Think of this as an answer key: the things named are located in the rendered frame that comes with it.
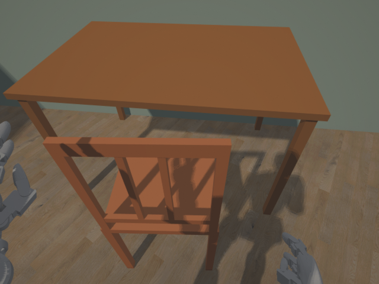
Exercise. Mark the table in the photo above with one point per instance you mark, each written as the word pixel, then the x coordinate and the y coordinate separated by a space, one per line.
pixel 218 69

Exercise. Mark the chair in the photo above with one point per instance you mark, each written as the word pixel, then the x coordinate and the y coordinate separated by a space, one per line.
pixel 163 185

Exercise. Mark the robot left hand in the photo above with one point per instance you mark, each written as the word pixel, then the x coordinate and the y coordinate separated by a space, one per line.
pixel 18 200

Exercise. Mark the robot right hand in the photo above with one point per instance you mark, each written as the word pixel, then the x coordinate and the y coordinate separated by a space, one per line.
pixel 304 267

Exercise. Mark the robot left forearm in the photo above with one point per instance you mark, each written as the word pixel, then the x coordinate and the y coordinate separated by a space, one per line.
pixel 6 267

